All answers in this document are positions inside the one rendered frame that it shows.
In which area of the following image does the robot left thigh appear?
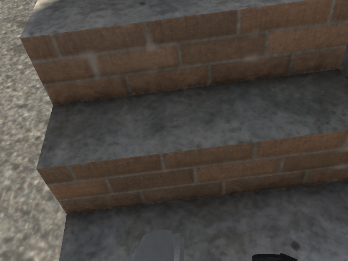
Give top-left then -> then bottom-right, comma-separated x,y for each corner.
132,229 -> 184,261

